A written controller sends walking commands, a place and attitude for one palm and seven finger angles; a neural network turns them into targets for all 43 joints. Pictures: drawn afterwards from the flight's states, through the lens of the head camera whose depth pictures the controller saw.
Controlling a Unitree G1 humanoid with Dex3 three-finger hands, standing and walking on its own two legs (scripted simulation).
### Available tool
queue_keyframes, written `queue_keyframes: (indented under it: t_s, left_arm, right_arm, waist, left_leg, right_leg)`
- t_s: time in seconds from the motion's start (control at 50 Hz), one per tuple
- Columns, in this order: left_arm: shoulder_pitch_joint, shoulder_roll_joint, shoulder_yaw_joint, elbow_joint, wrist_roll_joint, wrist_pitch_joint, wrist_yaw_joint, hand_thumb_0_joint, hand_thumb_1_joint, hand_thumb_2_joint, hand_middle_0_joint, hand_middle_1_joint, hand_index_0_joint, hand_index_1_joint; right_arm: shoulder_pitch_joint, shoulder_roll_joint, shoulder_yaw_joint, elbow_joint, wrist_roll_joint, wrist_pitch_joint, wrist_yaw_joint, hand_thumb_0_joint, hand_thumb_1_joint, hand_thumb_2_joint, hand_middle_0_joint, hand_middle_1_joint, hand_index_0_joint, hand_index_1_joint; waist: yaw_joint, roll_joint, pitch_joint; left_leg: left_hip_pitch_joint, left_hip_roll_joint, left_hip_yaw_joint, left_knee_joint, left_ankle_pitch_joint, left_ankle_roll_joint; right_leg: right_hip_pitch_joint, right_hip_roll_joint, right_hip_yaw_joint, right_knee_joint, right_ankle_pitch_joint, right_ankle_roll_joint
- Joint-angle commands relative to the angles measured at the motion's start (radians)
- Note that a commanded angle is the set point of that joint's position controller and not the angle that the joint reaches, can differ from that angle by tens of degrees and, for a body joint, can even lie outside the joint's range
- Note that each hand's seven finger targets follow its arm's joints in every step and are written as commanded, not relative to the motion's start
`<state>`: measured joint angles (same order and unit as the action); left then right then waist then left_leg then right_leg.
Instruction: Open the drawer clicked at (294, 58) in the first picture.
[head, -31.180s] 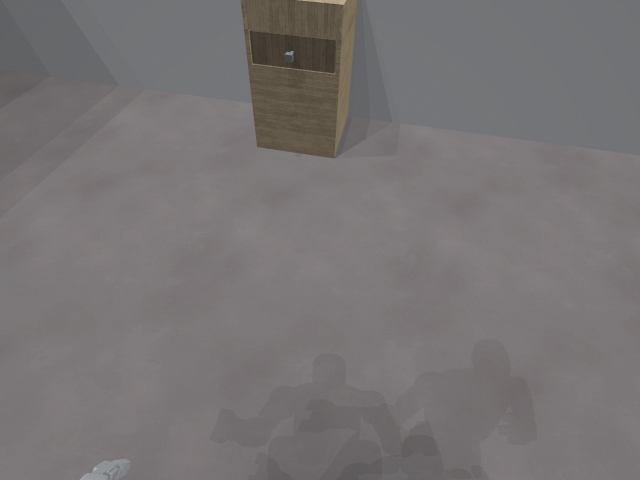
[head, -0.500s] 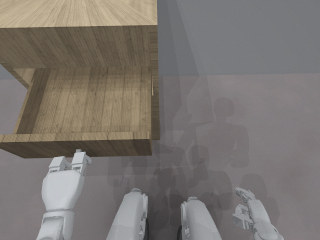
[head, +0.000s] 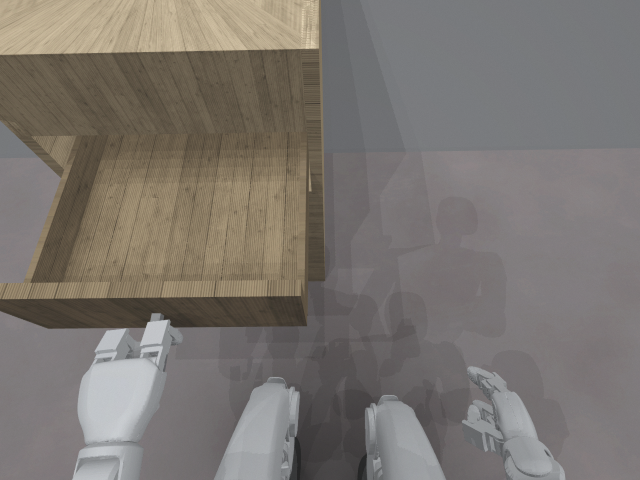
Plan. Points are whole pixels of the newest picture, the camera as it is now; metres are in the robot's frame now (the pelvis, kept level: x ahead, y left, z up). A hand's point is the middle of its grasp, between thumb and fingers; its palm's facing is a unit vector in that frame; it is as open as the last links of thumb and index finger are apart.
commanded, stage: pull the drawer open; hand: left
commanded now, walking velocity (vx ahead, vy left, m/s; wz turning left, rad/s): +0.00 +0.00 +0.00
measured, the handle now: (152, 342) +0.27 +0.25 -0.06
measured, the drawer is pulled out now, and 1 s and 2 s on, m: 0.24 0.26 0.26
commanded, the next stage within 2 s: open the thumb to release the handle in 0.58 s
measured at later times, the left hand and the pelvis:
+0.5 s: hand (144, 408) +0.19 +0.24 -0.07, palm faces -0.12 -0.09 -0.99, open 6.9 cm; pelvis +0.00 +0.00 +0.00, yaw +0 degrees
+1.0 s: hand (144, 409) +0.19 +0.24 -0.07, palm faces -0.06 -0.06 -1.00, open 8.6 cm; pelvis -0.02 -0.01 -0.01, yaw +1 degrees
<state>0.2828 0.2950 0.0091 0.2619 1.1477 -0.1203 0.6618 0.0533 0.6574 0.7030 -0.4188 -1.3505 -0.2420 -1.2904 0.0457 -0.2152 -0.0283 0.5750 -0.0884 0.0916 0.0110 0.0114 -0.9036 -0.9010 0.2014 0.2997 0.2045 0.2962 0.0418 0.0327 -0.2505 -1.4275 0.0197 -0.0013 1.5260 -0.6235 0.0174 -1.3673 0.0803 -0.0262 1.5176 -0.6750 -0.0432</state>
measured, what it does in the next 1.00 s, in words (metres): stands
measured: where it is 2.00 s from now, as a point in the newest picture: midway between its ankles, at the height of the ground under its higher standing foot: outside the picture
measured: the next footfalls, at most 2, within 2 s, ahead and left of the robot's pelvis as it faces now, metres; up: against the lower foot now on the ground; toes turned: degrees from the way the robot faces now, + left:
none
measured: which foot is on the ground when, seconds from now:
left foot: down 0.00-1.00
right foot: down 0.00-1.00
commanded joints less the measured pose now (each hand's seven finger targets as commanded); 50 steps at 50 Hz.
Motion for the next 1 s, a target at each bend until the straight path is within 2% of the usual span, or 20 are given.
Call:
queue_keyframes:
  t_s: [0.0,0.02,0.08,0.1,0.18,0.2,0.28,0.3,0.34,0.4,0.48,0.64,0.66,0.68,0.72,0.82,0.84,0.9,0.92,0.98]
  left_arm:
    - [0.203,0.177,0.120,-0.156,-0.004,-0.017,0.057,0.000,0.900,0.900,-0.400,-1.350,-0.400,-1.350]
    - [0.218,0.169,0.112,-0.151,-0.002,-0.019,0.058,0.000,0.900,0.900,-0.400,-1.350,-0.400,-1.350]
    - [0.225,0.163,0.107,-0.152,-0.001,-0.024,0.056,0.000,0.900,0.900,-0.400,-1.350,-0.400,-1.350]
    - [0.235,0.174,0.125,-0.152,-0.003,-0.028,0.057,0.000,0.900,0.900,-0.400,-1.350,-0.400,-1.350]
    - [0.231,0.155,0.103,-0.152,-0.003,-0.032,0.053,0.000,0.900,0.900,-0.400,-1.350,-0.400,-1.350]
    - [0.228,0.173,0.125,-0.155,-0.002,-0.036,0.056,0.000,0.900,0.900,-0.400,-1.350,-0.400,-1.350]
    - [0.251,0.160,0.113,-0.147,-0.002,-0.042,0.053,0.000,0.900,0.900,-0.400,-1.350,-0.400,-1.350]
    - [0.242,0.169,0.123,-0.152,-0.003,-0.043,0.054,0.000,0.900,0.900,-0.400,-1.350,-0.400,-1.350]
    - [0.237,0.156,0.105,-0.155,0.000,-0.045,0.053,0.000,0.900,0.900,-0.400,-1.350,-0.400,-1.350]
    - [0.259,0.159,0.110,-0.166,0.000,-0.046,0.053,0.000,0.900,0.900,-0.400,-1.350,-0.400,-1.350]
    - [0.274,0.156,0.108,-0.159,-0.005,-0.046,0.049,0.000,0.900,0.900,-0.400,-1.350,-0.400,-1.350]
    - [0.306,0.150,0.098,-0.178,-0.003,-0.062,0.047,0.000,0.900,0.900,-0.400,-1.350,-0.400,-1.350]
    - [-0.015,0.182,0.081,-0.198,0.021,-0.061,0.064,0.000,0.900,0.900,-0.400,-1.350,-0.400,-1.350]
    - [-0.002,0.174,0.100,-0.191,0.027,-0.069,0.073,0.000,0.830,0.870,-0.395,-1.342,-0.395,-1.342]
    - [0.044,0.174,0.111,-0.136,0.029,-0.070,0.077,0.000,0.690,0.810,-0.385,-1.327,-0.385,-1.327]
    - [0.021,0.158,0.090,-0.162,0.005,-0.038,0.076,0.000,0.340,0.660,-0.360,-1.290,-0.360,-1.290]
    - [0.026,0.160,0.092,-0.155,-0.002,-0.029,0.074,0.000,0.270,0.630,-0.355,-1.283,-0.355,-1.283]
    - [0.021,0.164,0.084,-0.157,-0.008,-0.008,0.069,0.000,0.060,0.540,-0.340,-1.260,-0.340,-1.260]
    - [0.012,0.151,0.067,-0.142,-0.006,-0.002,0.066,0.000,-0.010,0.510,-0.335,-1.253,-0.335,-1.253]
    - [-0.013,0.170,0.075,-0.120,-0.011,0.005,0.063,0.000,-0.220,0.420,-0.320,-1.230,-0.320,-1.230]
  right_arm:
    - [-0.031,-0.109,-0.039,-0.127,-0.002,-0.041,-0.015,0.000,-0.900,-0.900,0.200,0.300,0.200,0.300]
    - [-0.027,-0.108,-0.037,-0.126,-0.002,-0.041,-0.013,0.000,-0.900,-0.900,0.200,0.300,0.200,0.300]
    - [-0.031,-0.108,-0.038,-0.127,-0.003,-0.039,-0.012,0.000,-0.900,-0.900,0.200,0.300,0.200,0.300]
    - [-0.032,-0.105,-0.038,-0.129,-0.003,-0.040,-0.013,0.000,-0.900,-0.900,0.200,0.300,0.200,0.300]
    - [-0.036,-0.106,-0.039,-0.130,-0.004,-0.037,-0.012,0.000,-0.900,-0.900,0.200,0.300,0.200,0.300]
    - [-0.038,-0.104,-0.040,-0.129,-0.004,-0.038,-0.014,0.000,-0.900,-0.900,0.200,0.300,0.200,0.300]
    - [-0.038,-0.103,-0.038,-0.130,-0.004,-0.037,-0.013,0.000,-0.900,-0.900,0.200,0.300,0.200,0.300]
    - [-0.042,-0.102,-0.039,-0.131,-0.005,-0.038,-0.015,0.000,-0.900,-0.900,0.200,0.300,0.200,0.300]
    - [-0.041,-0.104,-0.038,-0.130,-0.004,-0.038,-0.013,0.000,-0.900,-0.900,0.200,0.300,0.200,0.300]
    - [-0.042,-0.102,-0.040,-0.136,-0.004,-0.038,-0.013,0.000,-0.900,-0.900,0.200,0.300,0.200,0.300]
    - [-0.041,-0.101,-0.038,-0.136,-0.003,-0.036,-0.014,0.000,-0.900,-0.900,0.200,0.300,0.200,0.300]
    - [-0.044,-0.099,-0.036,-0.139,-0.004,-0.039,-0.013,0.000,-0.900,-0.900,0.200,0.300,0.200,0.300]
    - [-0.038,-0.116,-0.040,-0.097,-0.009,-0.030,-0.017,0.000,-0.900,-0.900,0.200,0.300,0.200,0.300]
    - [-0.025,-0.113,-0.044,-0.098,-0.012,-0.039,-0.022,0.000,-0.900,-0.900,0.200,0.300,0.200,0.300]
    - [-0.027,-0.110,-0.041,-0.094,-0.011,-0.045,-0.025,0.000,-0.900,-0.900,0.200,0.300,0.200,0.300]
    - [-0.021,-0.115,-0.053,-0.098,-0.005,-0.045,-0.023,0.000,-0.900,-0.900,0.200,0.300,0.200,0.300]
    - [-0.017,-0.116,-0.054,-0.098,-0.002,-0.044,-0.025,0.000,-0.900,-0.900,0.200,0.300,0.200,0.300]
    - [-0.018,-0.113,-0.051,-0.102,0.002,-0.046,-0.030,0.000,-0.900,-0.900,0.200,0.300,0.200,0.300]
    - [-0.020,-0.112,-0.050,-0.098,0.005,-0.044,-0.032,0.000,-0.900,-0.900,0.200,0.300,0.200,0.300]
    - [-0.023,-0.107,-0.046,-0.090,0.009,-0.048,-0.042,0.000,-0.900,-0.900,0.200,0.300,0.200,0.300]
  waist:
    - [0.068,0.012,-0.380]
    - [0.067,0.010,-0.396]
    - [0.062,0.003,-0.376]
    - [0.074,0.021,-0.380]
    - [0.060,-0.008,-0.364]
    - [0.068,0.001,-0.370]
    - [0.065,-0.020,-0.364]
    - [0.072,0.007,-0.371]
    - [0.066,0.011,-0.366]
    - [0.074,0.017,-0.378]
    - [0.069,-0.026,-0.361]
    - [0.080,0.018,-0.381]
    - [-0.003,0.002,-0.334]
    - [0.020,0.008,-0.360]
    - [0.033,0.010,-0.358]
    - [0.034,0.012,-0.402]
    - [0.031,-0.019,-0.395]
    - [0.032,-0.019,-0.396]
    - [0.021,-0.037,-0.377]
    - [0.017,-0.056,-0.343]
  left_leg:
    - [0.385,-0.041,-0.035,-0.165,0.371,0.022]
    - [0.396,-0.041,-0.030,-0.162,0.379,0.022]
    - [0.388,-0.043,-0.030,-0.163,0.364,0.022]
    - [0.390,-0.043,-0.033,-0.164,0.382,0.021]
    - [0.373,-0.044,-0.029,-0.160,0.344,0.023]
    - [0.375,-0.042,-0.034,-0.160,0.357,0.023]
    - [0.366,-0.045,-0.031,-0.157,0.340,0.023]
    - [0.366,-0.045,-0.033,-0.157,0.353,0.023]
    - [0.373,-0.045,-0.030,-0.156,0.339,0.023]
    - [0.386,-0.044,-0.036,-0.163,0.363,0.022]
    - [0.365,-0.047,-0.031,-0.158,0.329,0.024]
    - [0.395,-0.047,-0.033,-0.161,0.364,0.022]
    - [0.361,-0.029,-0.043,-0.122,0.332,0.026]
    - [0.352,-0.031,-0.039,-0.120,0.313,0.027]
    - [0.356,-0.035,-0.040,-0.121,0.315,0.026]
    - [0.383,-0.036,-0.040,-0.140,0.308,0.027]
    - [0.375,-0.036,-0.041,-0.142,0.292,0.029]
    - [0.352,-0.036,-0.040,-0.148,0.269,0.030]
    - [0.345,-0.035,-0.035,-0.146,0.244,0.032]
    - [0.294,-0.035,-0.026,-0.139,0.193,0.034]
  right_leg:
    - [0.206,-0.006,0.052,-0.194,0.446,-0.034]
    - [0.207,-0.009,0.046,-0.188,0.457,-0.032]
    - [0.201,-0.006,0.051,-0.194,0.445,-0.032]
    - [0.205,-0.006,0.047,-0.189,0.455,-0.036]
    - [0.200,-0.009,0.048,-0.200,0.426,-0.030]
    - [0.195,-0.007,0.047,-0.192,0.429,-0.034]
    - [0.198,-0.006,0.054,-0.194,0.425,-0.031]
    - [0.195,-0.008,0.049,-0.189,0.426,-0.034]
    - [0.180,-0.009,0.043,-0.192,0.405,-0.031]
    - [0.177,-0.008,0.032,-0.183,0.409,-0.035]
    - [0.192,-0.005,0.054,-0.198,0.406,-0.031]
    - [0.173,-0.008,0.034,-0.179,0.414,-0.035]
    - [0.084,-0.015,0.035,-0.181,0.387,-0.024]
    - [0.101,-0.017,0.027,-0.177,0.355,-0.021]
    - [0.092,-0.013,0.018,-0.173,0.339,-0.027]
    - [0.118,-0.017,0.012,-0.193,0.318,-0.023]
    - [0.128,-0.016,0.014,-0.203,0.311,-0.020]
    - [0.152,-0.018,0.020,-0.213,0.291,-0.019]
    - [0.150,-0.019,0.023,-0.225,0.270,-0.016]
    - [0.172,-0.022,0.052,-0.250,0.231,-0.011]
